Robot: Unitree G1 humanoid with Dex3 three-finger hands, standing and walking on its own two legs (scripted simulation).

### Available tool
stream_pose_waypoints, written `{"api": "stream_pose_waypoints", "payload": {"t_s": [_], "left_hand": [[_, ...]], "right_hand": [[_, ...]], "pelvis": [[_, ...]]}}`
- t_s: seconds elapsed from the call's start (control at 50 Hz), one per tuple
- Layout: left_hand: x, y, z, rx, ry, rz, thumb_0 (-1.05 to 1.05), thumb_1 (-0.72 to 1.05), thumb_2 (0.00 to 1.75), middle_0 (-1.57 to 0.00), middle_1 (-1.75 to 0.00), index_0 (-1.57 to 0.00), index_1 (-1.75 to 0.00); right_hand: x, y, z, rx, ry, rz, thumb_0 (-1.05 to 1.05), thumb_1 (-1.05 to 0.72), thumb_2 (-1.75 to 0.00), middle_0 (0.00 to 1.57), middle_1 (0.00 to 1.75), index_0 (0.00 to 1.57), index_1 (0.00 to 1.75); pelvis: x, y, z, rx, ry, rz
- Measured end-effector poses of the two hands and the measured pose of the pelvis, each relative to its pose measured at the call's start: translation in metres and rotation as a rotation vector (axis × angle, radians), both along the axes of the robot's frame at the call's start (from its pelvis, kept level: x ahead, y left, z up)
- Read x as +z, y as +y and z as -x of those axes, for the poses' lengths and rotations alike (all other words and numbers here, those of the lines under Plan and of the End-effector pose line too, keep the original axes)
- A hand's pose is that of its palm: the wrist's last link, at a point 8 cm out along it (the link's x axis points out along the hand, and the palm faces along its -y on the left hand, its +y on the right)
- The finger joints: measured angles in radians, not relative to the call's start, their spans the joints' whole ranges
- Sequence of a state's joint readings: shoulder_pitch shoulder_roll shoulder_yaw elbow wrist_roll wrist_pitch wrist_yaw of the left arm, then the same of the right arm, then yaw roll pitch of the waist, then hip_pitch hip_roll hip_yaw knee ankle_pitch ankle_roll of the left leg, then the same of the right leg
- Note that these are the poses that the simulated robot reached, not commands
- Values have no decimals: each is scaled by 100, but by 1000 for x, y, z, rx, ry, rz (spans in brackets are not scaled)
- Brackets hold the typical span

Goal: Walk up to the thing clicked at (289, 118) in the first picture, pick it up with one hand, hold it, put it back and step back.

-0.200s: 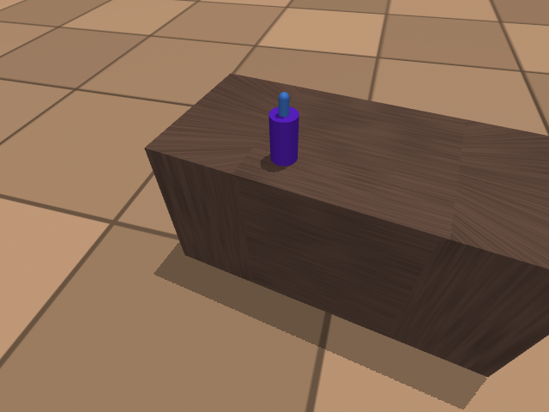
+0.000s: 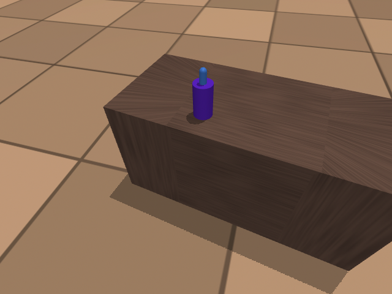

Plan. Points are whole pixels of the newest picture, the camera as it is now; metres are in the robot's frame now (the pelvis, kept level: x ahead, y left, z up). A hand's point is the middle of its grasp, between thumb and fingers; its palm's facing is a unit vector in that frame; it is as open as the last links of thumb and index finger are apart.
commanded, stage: stand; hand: left
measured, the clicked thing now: (203, 92) +0.86 -0.01 -0.07
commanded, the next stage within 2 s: walk up in 0.92 s
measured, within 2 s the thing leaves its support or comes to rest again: neither
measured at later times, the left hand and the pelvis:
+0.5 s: hand out of the picture +0.07 +0.25 -0.16, palm faces -0.02 -0.94 -0.34, open 7.4 cm; pelvis +0.00 +0.00 +0.00, yaw +0 degrees
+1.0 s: hand out of the picture +0.08 +0.26 -0.15, palm faces -0.05 -0.94 -0.34, open 7.4 cm; pelvis +0.01 +0.00 +0.00, yaw -3 degrees
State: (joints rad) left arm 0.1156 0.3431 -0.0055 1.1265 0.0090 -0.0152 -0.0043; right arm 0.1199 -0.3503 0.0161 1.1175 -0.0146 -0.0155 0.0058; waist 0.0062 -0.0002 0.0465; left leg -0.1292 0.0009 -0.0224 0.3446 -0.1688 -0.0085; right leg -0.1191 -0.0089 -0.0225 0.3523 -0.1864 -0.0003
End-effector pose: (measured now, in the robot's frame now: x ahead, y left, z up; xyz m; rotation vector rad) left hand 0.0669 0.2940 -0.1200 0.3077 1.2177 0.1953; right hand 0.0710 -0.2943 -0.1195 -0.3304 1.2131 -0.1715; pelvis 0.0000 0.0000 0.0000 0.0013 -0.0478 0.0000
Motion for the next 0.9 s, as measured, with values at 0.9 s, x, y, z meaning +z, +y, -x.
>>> {"api": "stream_pose_waypoints", "payload": {"t_s": [0.9], "left_hand": [[2, 3, -5, 1, 9, -7, 1, 90, 90, -20, -30, -20, -30]], "right_hand": [[0, -1, -5, -9, 9, 1, 0, -90, -90, 20, 30, 21, 30]], "pelvis": [[1, 1, -8, -4, 3, -2]]}}
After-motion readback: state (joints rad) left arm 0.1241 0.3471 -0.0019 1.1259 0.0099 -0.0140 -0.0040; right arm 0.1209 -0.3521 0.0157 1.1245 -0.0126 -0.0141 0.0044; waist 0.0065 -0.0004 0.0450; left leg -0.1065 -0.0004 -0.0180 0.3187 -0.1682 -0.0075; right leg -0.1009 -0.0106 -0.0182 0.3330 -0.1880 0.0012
